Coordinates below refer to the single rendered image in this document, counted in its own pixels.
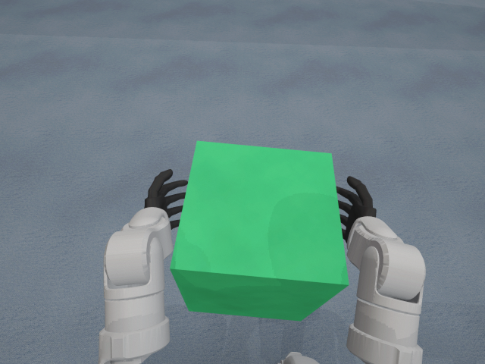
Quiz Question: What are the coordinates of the robot left hand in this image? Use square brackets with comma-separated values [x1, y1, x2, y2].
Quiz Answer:
[144, 169, 188, 230]

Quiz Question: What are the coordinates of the robot left forearm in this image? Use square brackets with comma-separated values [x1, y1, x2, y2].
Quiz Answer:
[98, 207, 174, 364]

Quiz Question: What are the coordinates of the carton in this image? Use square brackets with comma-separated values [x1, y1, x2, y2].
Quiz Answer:
[170, 141, 349, 321]

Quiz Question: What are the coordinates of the robot right hand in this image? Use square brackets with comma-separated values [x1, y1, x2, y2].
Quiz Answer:
[336, 176, 377, 243]

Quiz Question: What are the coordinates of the robot right shin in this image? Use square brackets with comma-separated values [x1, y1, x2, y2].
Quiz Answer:
[286, 352, 302, 358]

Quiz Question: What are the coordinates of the robot right forearm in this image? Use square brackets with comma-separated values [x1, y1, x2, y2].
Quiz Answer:
[346, 216, 426, 364]

